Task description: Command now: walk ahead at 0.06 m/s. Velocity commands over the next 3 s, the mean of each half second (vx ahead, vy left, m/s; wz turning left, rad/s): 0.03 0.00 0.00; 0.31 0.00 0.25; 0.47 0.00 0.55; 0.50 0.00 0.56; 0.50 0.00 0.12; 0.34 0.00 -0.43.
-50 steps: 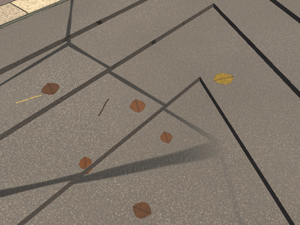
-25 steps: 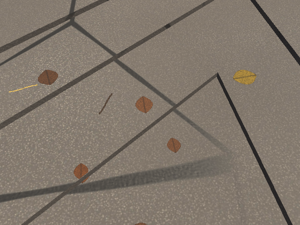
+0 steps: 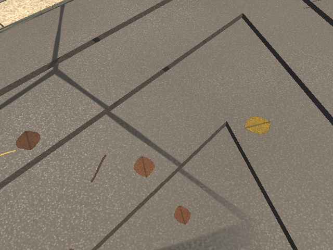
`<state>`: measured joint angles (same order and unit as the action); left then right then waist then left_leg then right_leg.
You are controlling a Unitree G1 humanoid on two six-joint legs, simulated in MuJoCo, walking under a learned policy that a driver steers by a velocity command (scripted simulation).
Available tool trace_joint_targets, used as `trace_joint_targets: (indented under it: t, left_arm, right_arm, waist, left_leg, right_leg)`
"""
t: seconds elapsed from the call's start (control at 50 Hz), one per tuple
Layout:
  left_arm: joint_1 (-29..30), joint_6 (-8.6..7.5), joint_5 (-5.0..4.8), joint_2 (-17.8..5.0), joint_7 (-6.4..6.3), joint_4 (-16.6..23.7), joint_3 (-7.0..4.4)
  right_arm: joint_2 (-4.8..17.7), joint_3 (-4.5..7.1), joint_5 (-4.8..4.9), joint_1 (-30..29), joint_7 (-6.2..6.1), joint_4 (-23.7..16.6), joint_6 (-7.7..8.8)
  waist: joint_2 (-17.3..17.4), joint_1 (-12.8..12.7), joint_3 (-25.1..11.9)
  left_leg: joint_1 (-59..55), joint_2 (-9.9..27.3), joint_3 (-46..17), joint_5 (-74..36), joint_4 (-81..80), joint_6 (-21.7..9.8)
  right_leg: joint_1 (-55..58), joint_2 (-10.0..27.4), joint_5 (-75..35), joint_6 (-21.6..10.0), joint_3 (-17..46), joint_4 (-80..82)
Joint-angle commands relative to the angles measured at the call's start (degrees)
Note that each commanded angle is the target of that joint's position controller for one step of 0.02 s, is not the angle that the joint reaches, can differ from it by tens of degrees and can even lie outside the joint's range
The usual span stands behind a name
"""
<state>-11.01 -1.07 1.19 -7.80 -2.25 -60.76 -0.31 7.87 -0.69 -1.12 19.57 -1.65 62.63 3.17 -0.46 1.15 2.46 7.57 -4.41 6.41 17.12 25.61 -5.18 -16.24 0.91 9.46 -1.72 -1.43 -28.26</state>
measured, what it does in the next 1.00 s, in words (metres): walks ahead: right foot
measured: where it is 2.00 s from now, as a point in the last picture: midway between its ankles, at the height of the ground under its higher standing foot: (140, 210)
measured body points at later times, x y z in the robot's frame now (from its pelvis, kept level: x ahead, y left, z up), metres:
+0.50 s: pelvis +0.03 -0.02 +0.01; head +0.04 -0.02 +0.46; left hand +0.02 +0.19 -0.16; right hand +0.01 -0.23 -0.15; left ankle -0.03 +0.06 -0.74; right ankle +0.05 -0.11 -0.74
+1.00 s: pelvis +0.17 -0.07 +0.01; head +0.19 -0.08 +0.46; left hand +0.15 +0.18 -0.13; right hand +0.24 -0.31 -0.15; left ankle +0.10 +0.04 -0.65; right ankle +0.16 -0.15 -0.74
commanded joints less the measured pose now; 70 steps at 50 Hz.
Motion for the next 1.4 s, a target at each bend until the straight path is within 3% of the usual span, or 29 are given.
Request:
trace_joint_targets:
  t: [0.02, 0.04, 0.08, 0.18, 0.5, 0.56, 0.6, 0.64, 0.68, 0.76, 0.8, 0.82, 0.84, 0.86, 0.88, 0.9, 0.92, 0.98, 1.04, 1.12, 1.18, 1.22, 1.26, 1.3, 1.32, 1.34, 1.36, 1.38, 1.4]
  left_arm:
    - [-5.5, -0.74, -0.66, -6.1, -0.19, -1.0, -0.63]
    - [-4.6, -0.67, -0.58, -4.1, 0.2, -0.9, -0.26]
    - [-4.7, -0.51, -0.75, -3.7, -0.03, -1.3, -0.23]
    - [-6.1, -0.44, -0.97, -4.1, -0.51, -2.8, -0.42]
    - [-9.4, 0.26, -0.71, -2.9, -0.57, -6.0, 0.05]
    - [-9.3, 0.83, -0.45, -4.5, -0.03, -5.4, -1.01]
    - [-6.2, 0.42, -0.19, -3.0, 0.79, -3.2, -0.89]
    - [-1.4, -0.75, 1.09, -2.1, 1.55, 0.0, -0.73]
    - [1.1, -2.06, 0.79, -4.2, 2.05, 2.4, -1.51]
    - [1.6, -3.74, -0.83, -5.2, 3.08, 5.6, -2.53]
    - [-6.0, -3.79, -1.24, -4.2, 3.22, 4.1, -2.93]
    - [-13.0, -3.77, -1.18, -5.8, 2.79, 2.0, -3.94]
    - [-21.6, -3.99, -0.03, -10.9, 1.86, 1.0, -5.59]
    - [-27.2, -3.48, 0.55, -17.4, 1.41, 0.4, -6.89]
    - [-20.9, -2.56, 0.68, -12.9, 0.91, 1.5, -5.62]
    - [-13.8, -2.69, 0.47, -10.4, 1.07, 3.7, -4.83]
    - [-9.8, -3.19, 0.21, -9.4, 1.31, 4.8, -4.47]
    - [-10.5, -4.71, 0.13, -6.6, 0.88, 4.2, -3.28]
    - [-14.3, -5.64, -0.05, -6.8, 0.63, 3.0, -2.99]
    - [-14.9, -5.98, 0.13, -6.4, 0.5, 3.0, -2.53]
    - [-15.4, -6.14, 0.0, -8.1, 0.32, 2.8, -2.82]
    - [-16.2, -5.97, -0.11, -9.4, 0.09, 2.5, -3.15]
    - [-16.2, -5.47, -0.06, -10.8, -0.28, 2.5, -3.6]
    - [-14.8, -4.38, 0.03, -12.8, -0.09, 3.5, -4.35]
    - [-13.9, -3.97, -0.13, -13.5, 0.43, 4.3, -4.61]
    - [-13.3, -3.86, 0.05, -11.2, 0.97, 6.1, -4.27]
    - [-14.1, -4.15, -0.97, -6.5, 2.0, 11.1, -3.59]
    - [-6.5, -4.98, -0.49, -10.3, 2.47, 13.1, -4.01]
    - [-4.3, -5.69, -0.79, -10.1, 2.68, 14.1, -3.82]
  right_arm:
    - [1.9, 0.27, 0.67, 11.3, -0.6, 1.3, -0.65]
    - [3.5, 0.69, 0.4, 9.0, -0.82, 1.2, -1.05]
    - [5.0, 1.22, 0.34, 5.4, -0.81, 0.6, -1.4]
    - [3.3, 0.84, 0.47, 4.6, -1.07, 1.4, -1.56]
    - [2.4, 0.26, 0.39, 5.5, -1.53, 3.8, -2.21]
    - [4.4, 1.34, 0.01, 7.1, -1.14, 3.7, -2.42]
    - [5.8, 2.04, 0.4, 10.5, -0.93, 3.7, -2.22]
    - [7.6, 2.94, 0.41, 13.0, -0.86, 4.3, -1.76]
    - [7.8, 3.34, -0.33, 13.7, -0.47, 3.9, -0.91]
    - [8.9, 4.07, -0.08, 10.6, -0.21, 2.0, 0.34]
    - [9.3, 4.36, 0.54, 5.9, -0.05, 0.3, 0.49]
    - [8.8, 4.27, 0.46, 4.2, 0.19, -0.7, 0.95]
    - [6.8, 3.75, 0.66, 2.1, 0.64, -2.4, 1.6]
    - [2.5, 2.97, 0.81, 3.4, 0.78, -5.5, 1.54]
    - [5.3, 3.73, -0.9, 2.6, 1.14, -5.8, 0.73]
    - [4.2, 3.71, -0.84, 2.1, 1.82, -5.9, 0.48]
    - [2.8, 3.63, -0.45, 1.8, 2.2, -6.0, 0.47]
    - [3.1, 4.42, -0.7, 1.6, 2.96, -6.8, -0.76]
    - [3.4, 4.8, -0.61, -3.7, 3.55, -9.3, -1.82]
    - [3.1, 4.27, -0.65, -14.2, 4.56, -13.7, -2.0]
    - [3.3, 3.8, -0.66, -20.4, 5.33, -16.4, -1.94]
    - [4.2, 4.01, -0.99, -20.7, 5.3, -17.0, -1.98]
    - [5.7, 4.67, -1.15, -16.7, 4.67, -16.2, -2.08]
    - [8.2, 5.9, -1.34, -7.4, 4.16, -13.7, -1.9]
    - [10.1, 7.0, -1.68, -0.5, 3.68, -11.5, -1.52]
    - [14.9, 8.61, -2.0, 3.3, 2.99, -10.7, -1.26]
    - [20.5, 9.51, -1.6, 0.5, 3.05, -12.6, -1.67]
    - [19.2, 9.23, -0.54, 1.3, 2.59, -12.5, -2.41]
    - [16.2, 8.33, -0.08, -1.7, 2.06, -12.3, -2.22]
  waist:
    - [-6.3, 1.5, -1.5]
    - [-5.2, 0.8, 0.9]
    - [-3.8, -0.3, 1.1]
    - [0.0, -0.4, 0.1]
    - [0.8, -0.9, 0.9]
    - [2.7, -0.3, 4.7]
    - [6.2, 1.6, 10.2]
    - [8.6, 2.7, 14.2]
    - [6.3, 2.9, 13.4]
    - [5.0, 0.2, 9.3]
    - [4.7, -4.7, 7.2]
    - [2.7, -7.8, 4.3]
    - [-5.9, -12.0, -0.5]
    - [-19.4, -11.2, -5.8]
    - [-9.7, -6.8, -1.8]
    - [-2.3, -3.7, 3.0]
    - [0.3, -2.2, 5.0]
    - [-2.4, -0.4, 3.2]
    - [-3.2, -0.5, 2.7]
    - [-3.5, -1.3, 4.8]
    - [-4.2, -2.0, 5.8]
    - [-4.1, -1.5, 4.6]
    - [-5.6, 0.5, 1.3]
    - [-6.5, 4.3, -4.2]
    - [-4.7, 7.7, -7.8]
    - [1.8, 8.9, -11.4]
    - [12.8, 3.4, -15.5]
    - [3.7, 5.6, -12.4]
    - [1.5, 3.4, -5.6]
  left_leg:
    - [5.0, 7.6, -6.9, -1.5, -6.4, 0.7]
    - [3.2, 7.7, -7.6, -3.3, -7.2, 1.0]
    - [1.0, 8.8, -8.2, -9.7, -6.7, 0.8]
    - [-0.6, 9.7, -8.2, -12.2, -7.3, 1.4]
    - [-0.7, 10.2, -8.4, -6.5, -8.6, 1.4]
    - [2.6, 9.4, -10.4, 15.5, -8.4, -1.7]
    - [1.9, 14.5, -18.6, 27.2, -13.5, -5.3]
    - [0.1, 22.4, -28.7, 27.4, -18.5, -10.0]
    - [-4.0, 23.8, -31.3, 17.7, -18.1, -11.8]
    - [-3.6, 19.6, -25.5, 2.0, -14.4, -9.2]
    - [7.7, 14.9, -19.8, -2.5, -9.3, -6.0]
    - [14.8, 11.4, -16.8, -7.5, -2.4, -4.0]
    - [22.2, 5.5, -10.3, -6.1, 14.0, -1.2]
    - [31.2, -1.0, -3.9, 13.5, 34.0, 0.5]
    - [31.7, 4.3, -8.8, 12.2, 43.4, -0.8]
    - [31.7, 6.9, -9.9, 5.8, 45.0, -1.5]
    - [30.3, 8.4, -10.1, 1.7, 43.6, -1.4]
    - [28.9, 9.1, -7.9, -3.5, 42.2, -0.5]
    - [33.9, 9.0, -6.3, -7.1, 40.8, 0.1]
    - [34.4, 8.4, -3.3, -12.7, 28.3, 0.9]
    - [29.0, 7.3, 0.4, -14.7, 16.4, 0.0]
    - [25.1, 5.5, 2.8, -12.9, 13.1, -1.8]
    - [19.8, 2.4, 4.7, -8.4, 12.9, -4.4]
    - [9.4, -0.9, 4.6, -4.0, 10.4, -7.0]
    - [-1.1, -1.7, 2.6, -4.8, 5.3, -8.5]
    - [-12.2, 8.8, -12.1, 2.0, 1.7, -11.5]
    - [-23.9, 23.9, -46.6, 2.5, -6.8, -20.7]
    - [-20.3, 23.5, -46.4, 5.9, -12.5, -20.0]
    - [-13.8, 22.6, -39.1, 3.0, -13.1, -17.9]
  right_leg:
    - [9.8, 10.8, -23.8, -5.8, 10.1, 4.4]
    - [6.8, 8.7, -18.4, -4.5, 9.1, 5.2]
    - [6.0, 5.8, -14.5, -2.6, 7.1, 6.3]
    - [8.3, 5.4, -15.2, -2.5, 6.8, 7.0]
    - [8.8, 4.2, -7.1, -2.5, 6.2, 9.1]
    - [2.6, 0.3, 17.1, -4.3, 4.1, 4.7]
    - [-8.2, -2.0, 21.6, -4.3, 1.7, -2.0]
    - [-15.4, -0.9, 14.8, -3.2, -3.5, -10.9]
    - [-20.5, 0.9, 15.8, -2.6, -2.0, -15.2]
    - [-14.1, 0.6, 11.3, -0.7, -2.0, -10.0]
    - [4.0, -2.6, 4.6, -0.2, -4.9, -2.3]
    - [16.8, -3.5, 4.5, -0.2, -4.0, 0.1]
    - [27.3, 7.1, 13.7, -2.1, 8.6, 7.3]
    - [31.0, 22.1, 25.5, -7.4, 33.6, 18.6]
    - [22.3, 23.4, 30.5, -8.8, 36.7, 20.0]
    - [15.7, 22.2, 28.5, -8.2, 30.5, 19.9]
    - [11.5, 19.8, 20.3, -7.2, 22.6, 20.5]
    - [11.2, 15.2, 3.2, -4.9, 8.6, 20.2]
    - [14.7, 14.4, -10.5, -4.8, 1.7, 19.3]
    - [13.7, 12.9, -17.8, -5.1, -5.4, 19.6]
    - [13.9, 13.4, -22.6, -5.0, -9.3, 19.7]
    - [17.2, 14.1, -34.2, -4.8, -11.7, 16.3]
    - [20.7, 14.6, -51.7, -4.6, -13.8, 7.9]
    - [20.2, 15.2, -55.9, -4.9, -13.9, -7.9]
    - [14.8, 14.4, -46.6, -3.7, -14.3, -20.5]
    - [1.7, 10.6, -15.9, -2.1, -13.7, -39.1]
    - [-20.4, -1.8, 21.6, 0.9, -6.1, -58.2]
    - [-26.9, 0.5, 15.9, 0.4, 2.8, -58.5]
    - [-28.4, 3.2, 10.4, 0.0, 3.0, -54.7]
Next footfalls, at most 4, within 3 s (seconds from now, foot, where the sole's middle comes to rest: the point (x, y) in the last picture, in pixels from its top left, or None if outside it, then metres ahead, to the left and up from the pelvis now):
0.82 right None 0.20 -0.15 -0.77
1.34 left None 0.45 0.09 -0.77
1.88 right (135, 173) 0.84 0.16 -0.73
2.36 left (65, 180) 0.81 0.48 -0.74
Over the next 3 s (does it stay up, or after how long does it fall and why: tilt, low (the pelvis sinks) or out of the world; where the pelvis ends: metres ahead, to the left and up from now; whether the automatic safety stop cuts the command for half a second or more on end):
stays up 1.01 0.51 0.05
